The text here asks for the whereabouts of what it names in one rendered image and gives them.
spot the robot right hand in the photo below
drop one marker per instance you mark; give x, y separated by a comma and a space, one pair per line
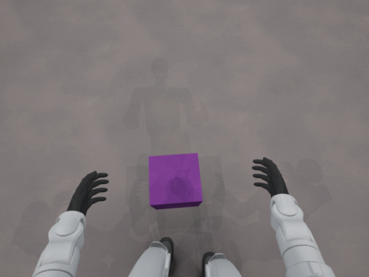
276, 184

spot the carton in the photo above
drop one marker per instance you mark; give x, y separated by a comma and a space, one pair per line
174, 181

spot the robot left hand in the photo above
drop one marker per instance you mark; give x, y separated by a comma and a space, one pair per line
81, 200

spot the right robot shin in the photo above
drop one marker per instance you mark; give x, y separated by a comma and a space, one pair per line
217, 256

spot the robot right foot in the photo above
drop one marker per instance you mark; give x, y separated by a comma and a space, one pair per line
207, 256

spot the right robot forearm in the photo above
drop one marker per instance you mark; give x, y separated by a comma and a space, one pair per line
299, 251

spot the left robot forearm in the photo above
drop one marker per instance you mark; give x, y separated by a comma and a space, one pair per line
62, 254

